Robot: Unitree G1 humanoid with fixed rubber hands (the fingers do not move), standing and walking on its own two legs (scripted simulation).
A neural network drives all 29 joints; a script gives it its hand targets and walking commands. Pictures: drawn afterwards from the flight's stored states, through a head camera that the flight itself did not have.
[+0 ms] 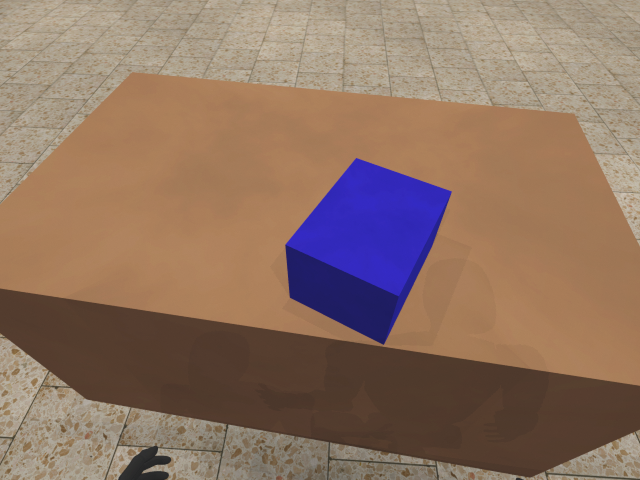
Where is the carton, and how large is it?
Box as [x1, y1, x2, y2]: [285, 158, 451, 344]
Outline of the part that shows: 356,158 285,245 290,297 383,344 431,247 451,191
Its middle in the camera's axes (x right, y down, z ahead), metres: +0.08 +0.01 +0.66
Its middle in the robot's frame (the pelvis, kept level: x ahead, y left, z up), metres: +0.49 -0.06 -0.04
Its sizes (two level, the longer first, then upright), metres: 0.237 0.178 0.144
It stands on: a pedestal, 0.64 m high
